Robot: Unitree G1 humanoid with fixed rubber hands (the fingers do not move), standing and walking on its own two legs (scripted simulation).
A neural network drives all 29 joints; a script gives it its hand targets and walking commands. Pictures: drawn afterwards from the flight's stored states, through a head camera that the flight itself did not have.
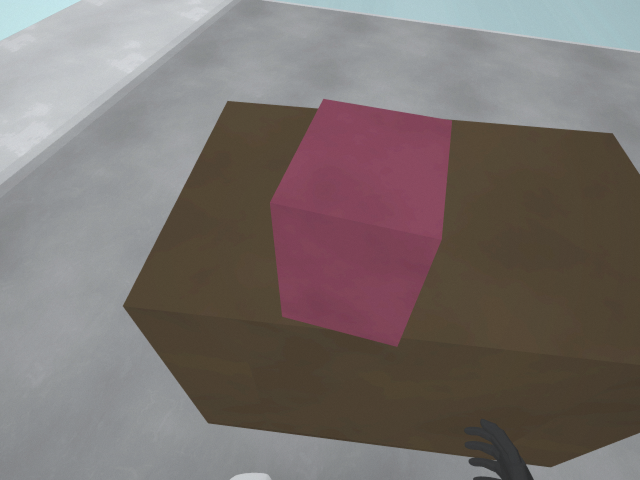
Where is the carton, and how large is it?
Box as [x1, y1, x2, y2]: [270, 99, 451, 346]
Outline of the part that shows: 323,99 270,201 282,316 396,346 441,239 451,120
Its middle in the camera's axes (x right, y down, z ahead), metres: +0.06 -0.01 +0.57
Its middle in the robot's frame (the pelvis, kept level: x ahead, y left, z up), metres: +0.44 -0.03 +0.05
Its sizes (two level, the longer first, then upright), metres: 0.223 0.184 0.254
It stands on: a pedestal, 0.68 m high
